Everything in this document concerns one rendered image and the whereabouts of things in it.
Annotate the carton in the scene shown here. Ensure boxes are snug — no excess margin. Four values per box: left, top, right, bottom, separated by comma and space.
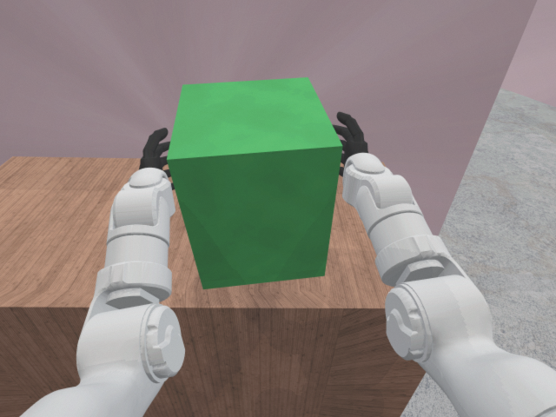
167, 77, 343, 289

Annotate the robot left forearm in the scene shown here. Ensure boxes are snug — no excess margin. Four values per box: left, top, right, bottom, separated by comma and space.
76, 168, 175, 377

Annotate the pedestal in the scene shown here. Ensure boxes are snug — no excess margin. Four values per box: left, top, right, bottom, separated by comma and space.
0, 156, 426, 417

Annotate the robot right forearm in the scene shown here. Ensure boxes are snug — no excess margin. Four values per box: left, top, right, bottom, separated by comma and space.
342, 153, 493, 327

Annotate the robot left upper arm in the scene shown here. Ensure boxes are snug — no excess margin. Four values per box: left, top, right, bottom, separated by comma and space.
20, 303, 185, 417

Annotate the right robot hand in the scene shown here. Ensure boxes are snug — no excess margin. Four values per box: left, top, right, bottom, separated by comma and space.
332, 112, 368, 177

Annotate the left robot hand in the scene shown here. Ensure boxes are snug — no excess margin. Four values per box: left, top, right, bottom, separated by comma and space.
139, 128, 175, 190

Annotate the robot right upper arm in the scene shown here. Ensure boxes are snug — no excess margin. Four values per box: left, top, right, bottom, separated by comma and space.
385, 275, 556, 417

